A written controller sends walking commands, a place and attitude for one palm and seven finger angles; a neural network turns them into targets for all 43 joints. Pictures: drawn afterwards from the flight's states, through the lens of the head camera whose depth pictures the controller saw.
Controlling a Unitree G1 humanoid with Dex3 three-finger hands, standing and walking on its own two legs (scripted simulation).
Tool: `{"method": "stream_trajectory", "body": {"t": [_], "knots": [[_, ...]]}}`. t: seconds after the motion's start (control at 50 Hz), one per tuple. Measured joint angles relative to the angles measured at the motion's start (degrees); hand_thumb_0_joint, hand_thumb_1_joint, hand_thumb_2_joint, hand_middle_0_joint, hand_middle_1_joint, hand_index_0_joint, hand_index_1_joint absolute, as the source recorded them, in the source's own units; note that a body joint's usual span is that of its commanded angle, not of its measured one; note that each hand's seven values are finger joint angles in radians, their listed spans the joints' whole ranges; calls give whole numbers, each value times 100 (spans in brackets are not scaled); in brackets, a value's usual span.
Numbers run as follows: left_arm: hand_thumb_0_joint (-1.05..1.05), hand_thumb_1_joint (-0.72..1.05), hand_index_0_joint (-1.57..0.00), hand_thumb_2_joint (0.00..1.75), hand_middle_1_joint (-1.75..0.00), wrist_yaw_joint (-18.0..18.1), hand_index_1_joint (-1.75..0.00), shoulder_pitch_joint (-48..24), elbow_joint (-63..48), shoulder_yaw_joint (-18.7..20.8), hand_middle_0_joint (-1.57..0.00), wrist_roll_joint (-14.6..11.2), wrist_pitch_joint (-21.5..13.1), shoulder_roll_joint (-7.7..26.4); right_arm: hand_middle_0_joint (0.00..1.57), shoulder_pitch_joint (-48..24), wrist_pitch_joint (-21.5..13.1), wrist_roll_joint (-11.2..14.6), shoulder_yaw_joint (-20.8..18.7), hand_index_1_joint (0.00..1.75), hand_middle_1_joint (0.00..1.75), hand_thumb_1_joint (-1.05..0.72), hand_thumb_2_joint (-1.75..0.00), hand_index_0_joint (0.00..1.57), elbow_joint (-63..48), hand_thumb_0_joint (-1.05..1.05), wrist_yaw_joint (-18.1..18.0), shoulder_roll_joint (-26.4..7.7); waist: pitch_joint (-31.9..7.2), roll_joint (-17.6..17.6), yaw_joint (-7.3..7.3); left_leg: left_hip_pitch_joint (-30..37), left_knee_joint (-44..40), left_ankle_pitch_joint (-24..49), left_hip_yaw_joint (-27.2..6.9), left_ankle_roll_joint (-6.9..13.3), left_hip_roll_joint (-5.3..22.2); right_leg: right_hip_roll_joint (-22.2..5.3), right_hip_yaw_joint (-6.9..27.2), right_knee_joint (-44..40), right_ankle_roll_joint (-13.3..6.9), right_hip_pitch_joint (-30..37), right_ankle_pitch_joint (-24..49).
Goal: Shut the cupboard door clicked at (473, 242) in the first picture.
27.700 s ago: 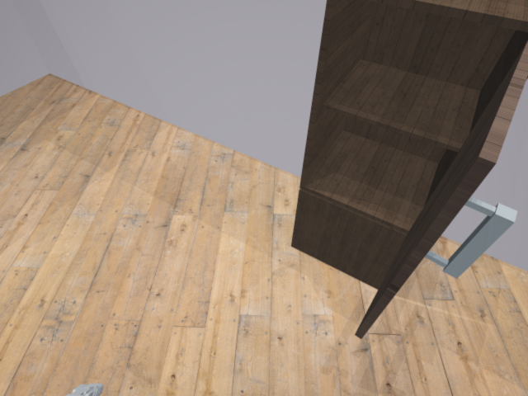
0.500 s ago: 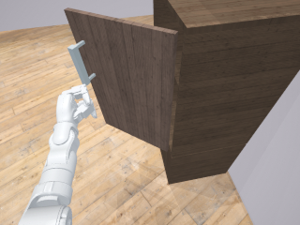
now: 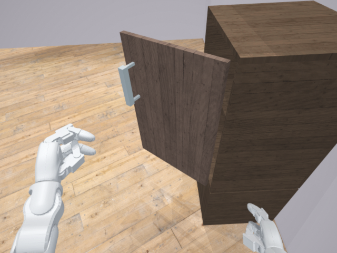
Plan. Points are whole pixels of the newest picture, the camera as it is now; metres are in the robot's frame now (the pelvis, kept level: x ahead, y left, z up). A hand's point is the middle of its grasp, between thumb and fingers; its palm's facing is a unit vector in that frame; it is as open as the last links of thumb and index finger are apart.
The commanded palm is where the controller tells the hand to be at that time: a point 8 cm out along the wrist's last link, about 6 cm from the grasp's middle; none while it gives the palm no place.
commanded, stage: draw the hand back to the body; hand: left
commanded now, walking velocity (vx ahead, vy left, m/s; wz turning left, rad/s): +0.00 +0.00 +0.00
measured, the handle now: (130, 84) +0.65 +0.21 +0.07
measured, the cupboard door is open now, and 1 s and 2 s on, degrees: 51 51 51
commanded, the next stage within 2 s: step back with the hand held close in 0.72 s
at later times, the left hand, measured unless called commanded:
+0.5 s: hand (30, 182) +0.19 +0.27 +0.16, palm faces +0.50 -0.77 -0.41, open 7.0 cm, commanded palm +0.15 +0.30 +0.17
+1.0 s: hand (34, 175) +0.20 +0.27 +0.16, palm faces +0.44 -0.78 -0.45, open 7.4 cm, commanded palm +0.14 +0.31 +0.17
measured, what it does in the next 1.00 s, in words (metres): stands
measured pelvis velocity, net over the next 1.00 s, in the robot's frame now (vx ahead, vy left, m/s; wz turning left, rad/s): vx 0.01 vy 0.01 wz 0.00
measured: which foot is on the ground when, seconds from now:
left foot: down 0.00-1.00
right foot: down 0.00-1.00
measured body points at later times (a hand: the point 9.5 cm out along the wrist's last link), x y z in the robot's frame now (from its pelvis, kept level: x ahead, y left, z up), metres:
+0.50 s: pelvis +0.01 +0.00 +0.00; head -0.01 -0.04 +0.45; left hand +0.16 +0.31 +0.18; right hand +0.20 -0.23 -0.09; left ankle +0.02 +0.13 -0.74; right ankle -0.03 -0.13 -0.74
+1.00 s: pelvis +0.01 +0.01 +0.00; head +0.00 -0.02 +0.45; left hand +0.18 +0.31 +0.18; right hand +0.19 -0.23 -0.09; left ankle +0.02 +0.13 -0.74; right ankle -0.03 -0.13 -0.74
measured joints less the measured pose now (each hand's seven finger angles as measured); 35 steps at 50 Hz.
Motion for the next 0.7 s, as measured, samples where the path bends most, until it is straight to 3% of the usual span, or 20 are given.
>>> {"method": "stream_trajectory", "body": {"t": [0.4,0.54,0.7], "knots": [[2,90,-36,90,-47,149,-47,2173,-1745,1112,-36,-15,-130,355,21,375,-208,-66,-201,30,30,-91,-89,20,289,1,0,-47,-70,122,86,158,11,-125,0,-7,2,0,-6,-51,8,188,-94],[2,90,-25,90,-35,188,-35,1995,-1596,1057,-25,16,-125,209,20,296,-323,-80,-241,30,30,-91,-90,20,344,1,-53,-109,-12,107,167,141,-14,-81,-49,-5,-15,-12,-55,-44,3,176,-89],[2,89,-22,90,-31,155,-31,2008,-1714,960,-21,16,-110,233,20,215,-378,-97,-206,30,30,-91,-90,20,276,1,-54,-21,-35,49,113,172,-20,-94,-26,-27,18,19,-30,-62,-15,199,-84]]}}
